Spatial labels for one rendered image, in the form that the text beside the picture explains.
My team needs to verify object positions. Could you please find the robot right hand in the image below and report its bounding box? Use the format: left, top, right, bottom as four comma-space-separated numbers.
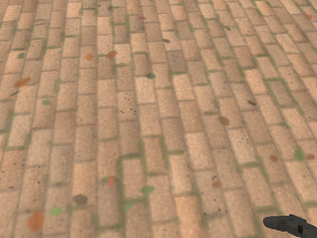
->
263, 214, 317, 238

